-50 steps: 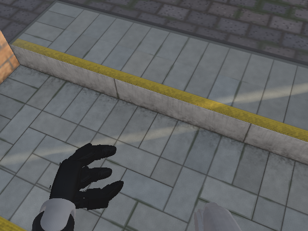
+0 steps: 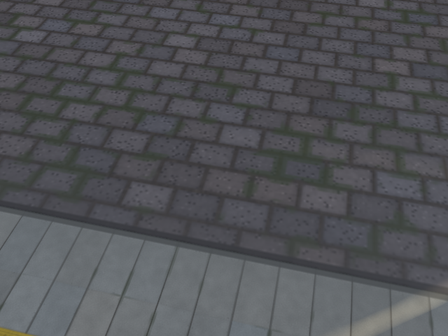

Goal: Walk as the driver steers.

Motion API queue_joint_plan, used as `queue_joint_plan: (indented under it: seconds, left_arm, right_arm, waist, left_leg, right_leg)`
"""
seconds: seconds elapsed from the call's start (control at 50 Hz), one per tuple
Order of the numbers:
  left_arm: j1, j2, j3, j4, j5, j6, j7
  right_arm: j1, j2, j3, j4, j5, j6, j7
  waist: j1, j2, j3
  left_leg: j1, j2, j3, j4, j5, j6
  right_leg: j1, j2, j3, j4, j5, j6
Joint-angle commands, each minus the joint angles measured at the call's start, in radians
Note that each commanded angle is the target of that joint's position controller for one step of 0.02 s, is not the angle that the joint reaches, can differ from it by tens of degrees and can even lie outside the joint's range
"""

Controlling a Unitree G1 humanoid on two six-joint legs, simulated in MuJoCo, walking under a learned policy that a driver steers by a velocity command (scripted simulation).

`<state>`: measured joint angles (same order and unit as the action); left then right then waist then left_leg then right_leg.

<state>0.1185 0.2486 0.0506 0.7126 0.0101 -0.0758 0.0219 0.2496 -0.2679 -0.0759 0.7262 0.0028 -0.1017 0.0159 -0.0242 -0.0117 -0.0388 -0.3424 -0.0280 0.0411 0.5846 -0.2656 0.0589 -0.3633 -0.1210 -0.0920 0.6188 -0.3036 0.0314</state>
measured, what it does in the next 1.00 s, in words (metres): steps on the spot, turning left: right foot, then left foot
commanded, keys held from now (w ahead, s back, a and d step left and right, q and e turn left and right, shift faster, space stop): q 0.52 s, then w+q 0.30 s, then w+e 0.18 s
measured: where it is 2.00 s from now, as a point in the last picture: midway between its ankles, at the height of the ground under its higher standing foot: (143, 296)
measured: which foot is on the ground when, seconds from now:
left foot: down 0.00-0.30, up 0.32-0.84, down 0.86-1.00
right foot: down 0.00-0.00, up 0.02-0.26, down 0.28-0.84, up 0.86-1.00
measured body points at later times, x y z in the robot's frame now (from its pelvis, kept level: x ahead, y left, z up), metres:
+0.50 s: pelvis +0.01 -0.05 +0.02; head +0.03 -0.05 +0.47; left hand +0.07 +0.25 -0.07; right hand +0.23 -0.26 -0.08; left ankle -0.08 +0.07 -0.61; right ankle +0.01 -0.13 -0.73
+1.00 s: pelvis +0.02 +0.06 +0.01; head +0.02 +0.08 +0.46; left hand -0.07 +0.31 -0.13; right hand +0.25 -0.10 -0.09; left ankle -0.02 +0.11 -0.73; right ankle +0.06 -0.08 -0.64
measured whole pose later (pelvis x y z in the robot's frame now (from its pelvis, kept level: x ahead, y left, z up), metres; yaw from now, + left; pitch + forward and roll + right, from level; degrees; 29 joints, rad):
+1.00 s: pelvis +0.02 +0.06 +0.01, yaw +32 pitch +0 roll +0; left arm 0.33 0.26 0.07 0.78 0.03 0.01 -0.02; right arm 0.29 -0.23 -0.05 0.71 -0.03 -0.02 0.01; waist 0.02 -0.05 0.01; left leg -0.21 -0.05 0.10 0.46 -0.25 0.08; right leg -0.49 -0.10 -0.06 1.16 -0.33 0.00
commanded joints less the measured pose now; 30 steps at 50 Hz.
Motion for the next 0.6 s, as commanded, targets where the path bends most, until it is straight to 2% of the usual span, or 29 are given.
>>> queue_joint_plan:
  seconds: [0.02,0.04,0.06,0.08,0.1,0.12,0.14,0.18,0.2,0.22,0.24,0.26,0.28,0.3,0.32,0.34,0.36,0.38,0.4,0.42,0.44,0.46,0.48,0.52,0.54,0.56,0.6]
  left_arm:
    - [-0.012,0.090,0.034,-0.118,0.008,0.005,0.027]
    - [-0.058,0.118,0.043,-0.130,0.008,0.015,0.028]
    - [-0.098,0.126,0.049,-0.131,0.018,0.030,0.032]
    - [-0.092,0.121,0.052,-0.125,0.033,0.027,0.034]
    - [-0.078,0.118,0.052,-0.124,0.043,0.019,0.036]
    - [-0.051,0.115,0.049,-0.118,0.050,0.010,0.038]
    - [-0.026,0.100,0.045,-0.115,0.048,0.004,0.037]
    - [0.045,0.058,0.033,-0.095,0.032,0.012,0.026]
    - [0.061,0.043,0.030,-0.080,0.016,0.017,0.010]
    - [0.081,0.051,0.029,-0.065,-0.001,0.020,-0.003]
    - [0.109,0.063,0.032,-0.048,-0.020,0.026,-0.020]
    - [0.126,0.076,0.038,-0.045,-0.033,0.026,-0.031]
    - [0.112,0.083,0.042,-0.058,-0.037,0.026,-0.041]
    - [0.118,0.125,0.059,-0.084,-0.020,0.020,-0.035]
    - [0.133,0.252,0.093,-0.126,-0.002,0.004,-0.012]
    - [0.164,0.259,0.104,-0.121,0.056,-0.012,-0.009]
    - [0.148,0.215,0.094,-0.101,0.061,-0.025,0.000]
    - [0.037,0.148,0.075,-0.112,0.028,-0.032,-0.013]
    - [-0.064,0.093,0.053,-0.146,0.006,-0.030,-0.023]
    - [-0.103,0.090,0.052,-0.164,-0.001,-0.025,-0.024]
    - [-0.112,0.102,0.056,-0.171,0.012,-0.018,-0.021]
    - [-0.104,0.102,0.057,-0.175,0.024,-0.012,-0.017]
    - [-0.075,0.105,0.056,-0.174,0.029,-0.011,-0.011]
    - [0.008,0.117,0.059,-0.150,0.032,-0.001,-0.007]
    - [0.069,0.120,0.064,-0.137,0.027,0.005,-0.007]
    - [0.126,0.115,0.063,-0.120,0.024,0.007,-0.012]
    - [0.213,0.122,0.071,-0.078,0.020,0.007,-0.017]
  right_arm:
    - [-0.012,-0.204,-0.051,-0.108,0.020,-0.030,0.002]
    - [0.064,-0.225,-0.067,-0.091,0.000,-0.038,0.003]
    - [0.120,-0.196,-0.066,-0.066,-0.027,-0.046,0.000]
    - [0.107,-0.156,-0.054,-0.057,-0.033,-0.055,-0.007]
    - [0.053,-0.118,-0.040,-0.058,-0.026,-0.056,-0.012]
    - [-0.011,-0.098,-0.032,-0.077,-0.013,-0.047,-0.020]
    - [-0.057,-0.094,-0.027,-0.086,-0.008,-0.034,-0.025]
    - [-0.118,-0.136,-0.037,-0.103,-0.016,-0.014,-0.014]
    - [-0.131,-0.170,-0.052,-0.119,-0.024,-0.004,-0.006]
    - [-0.126,-0.178,-0.060,-0.125,-0.034,0.004,0.002]
    - [-0.138,-0.188,-0.066,-0.127,-0.034,0.019,0.017]
    - [-0.139,-0.177,-0.062,-0.126,-0.031,0.036,0.031]
    - [-0.095,-0.136,-0.047,-0.107,-0.042,0.053,0.043]
    - [-0.013,-0.079,-0.030,-0.082,-0.046,0.064,0.045]
    - [0.056,0.012,-0.003,-0.113,-0.045,0.070,0.038]
    - [0.008,-0.065,-0.026,-0.116,-0.045,0.060,0.030]
    - [-0.044,-0.101,-0.033,-0.103,-0.031,0.054,0.018]
    - [-0.030,-0.143,-0.051,-0.082,-0.041,0.051,-0.005]
    - [-0.004,-0.167,-0.059,-0.064,-0.052,0.046,-0.018]
    - [-0.009,-0.140,-0.050,-0.066,-0.061,0.041,-0.016]
    - [-0.008,-0.109,-0.038,-0.068,-0.062,0.039,-0.008]
    - [-0.014,-0.092,-0.031,-0.066,-0.045,0.039,0.001]
    - [-0.028,-0.087,-0.027,-0.063,-0.027,0.036,0.006]
    - [-0.039,-0.090,-0.026,-0.063,-0.016,0.039,0.016]
    - [-0.022,-0.095,-0.027,-0.056,-0.017,0.043,0.016]
    - [-0.025,-0.097,-0.028,-0.054,-0.027,0.051,0.015]
    - [-0.059,-0.076,-0.020,-0.066,-0.039,0.062,0.007]
  waist:
    - [0.037,0.161,-0.128]
    - [-0.029,0.190,-0.130]
    - [-0.079,0.208,-0.132]
    - [-0.066,0.166,-0.123]
    - [-0.035,0.118,-0.102]
    - [-0.007,0.096,-0.098]
    - [0.017,0.067,-0.089]
    - [0.062,0.080,-0.086]
    - [0.057,0.106,-0.071]
    - [0.041,0.113,-0.075]
    - [0.044,0.109,-0.078]
    - [0.054,0.094,-0.076]
    - [0.037,0.109,-0.084]
    - [0.030,0.068,-0.129]
    - [0.001,-0.167,-0.213]
    - [0.050,-0.092,-0.123]
    - [0.045,-0.018,-0.084]
    - [-0.006,-0.053,-0.037]
    - [-0.033,-0.086,-0.029]
    - [-0.039,-0.093,-0.038]
    - [-0.037,-0.071,-0.049]
    - [-0.018,-0.054,-0.048]
    - [0.005,-0.047,-0.046]
    - [0.036,-0.062,-0.043]
    - [0.057,-0.075,-0.033]
    - [0.082,-0.078,-0.006]
    - [0.124,-0.103,0.053]
  left_leg:
    - [0.178,0.267,-0.397,-0.223,0.711,0.339]
    - [0.314,0.343,-0.469,-0.245,0.761,0.379]
    - [0.359,0.368,-0.470,-0.236,0.763,0.352]
    - [0.355,0.360,-0.442,-0.216,0.756,0.303]
    - [0.331,0.355,-0.419,-0.205,0.731,0.257]
    - [0.286,0.341,-0.399,-0.205,0.724,0.237]
    - [0.243,0.309,-0.373,-0.209,0.692,0.215]
    - [0.124,0.217,-0.300,-0.210,0.655,0.188]
    - [0.081,0.198,-0.311,-0.214,0.630,0.194]
    - [0.100,0.209,-0.347,-0.212,0.596,0.207]
    - [0.113,0.208,-0.367,-0.205,0.546,0.210]
    - [0.115,0.209,-0.397,-0.192,0.511,0.212]
    - [0.081,0.201,-0.421,-0.171,0.470,0.183]
    - [0.032,0.151,-0.393,-0.091,0.301,0.105]
    - [-0.160,-0.017,-0.217,0.119,-0.121,-0.032]
    - [-0.315,-0.056,-0.173,0.374,-0.421,-0.130]
    - [-0.316,-0.006,-0.167,0.538,-0.386,-0.144]
    - [-0.293,0.007,-0.153,0.638,-0.328,-0.160]
    - [-0.248,0.000,-0.153,0.675,-0.265,-0.169]
    - [-0.200,0.000,-0.121,0.742,-0.199,-0.170]
    - [-0.165,0.000,-0.095,0.769,-0.143,-0.171]
    - [-0.171,0.001,-0.087,0.756,-0.102,-0.177]
    - [-0.188,0.014,-0.093,0.696,-0.066,-0.185]
    - [-0.216,0.046,-0.098,0.590,-0.073,-0.204]
    - [-0.238,0.072,-0.099,0.518,-0.077,-0.204]
    - [-0.262,0.095,-0.093,0.432,-0.079,-0.201]
    - [-0.325,0.107,-0.071,0.303,-0.110,-0.176]
  right_leg:
    - [-0.010,0.120,-0.066,0.092,-0.083,0.026]
    - [-0.150,0.177,-0.011,0.205,-0.239,0.054]
    - [-0.225,0.159,0.064,0.451,-0.389,0.062]
    - [-0.283,0.117,0.145,0.576,-0.384,0.061]
    - [-0.313,0.078,0.202,0.599,-0.344,0.056]
    - [-0.286,0.068,0.203,0.568,-0.306,0.054]
    - [-0.239,0.066,0.189,0.456,-0.259,0.057]
    - [-0.047,0.106,0.105,0.213,-0.162,0.069]
    - [0.024,0.142,0.073,0.130,-0.128,0.070]
    - [0.039,0.161,0.068,0.052,-0.065,0.062]
    - [0.079,0.182,0.042,-0.065,0.054,0.046]
    - [0.129,0.195,0.024,-0.220,0.174,0.017]
    - [0.207,0.170,0.037,-0.260,0.282,-0.040]
    - [0.309,0.070,0.085,-0.233,0.473,-0.146]
    - [0.494,-0.209,0.364,-0.236,0.923,-0.445]
    - [0.466,-0.395,0.516,-0.316,0.946,-0.558]
    - [0.397,-0.364,0.448,-0.356,0.811,-0.474]
    - [0.306,-0.268,0.325,-0.359,0.719,-0.370]
    - [0.233,-0.205,0.224,-0.359,0.718,-0.312]
    - [0.184,-0.176,0.154,-0.359,0.728,-0.298]
    - [0.167,-0.154,0.106,-0.363,0.709,-0.299]
    - [0.189,-0.139,0.068,-0.362,0.686,-0.303]
    - [0.235,-0.136,0.043,-0.363,0.654,-0.308]
    - [0.332,-0.167,0.028,-0.352,0.628,-0.322]
    - [0.376,-0.195,0.038,-0.369,0.512,-0.323]
    - [0.399,-0.221,0.064,-0.401,0.322,-0.319]
    - [0.444,-0.271,0.137,-0.463,0.022,-0.320]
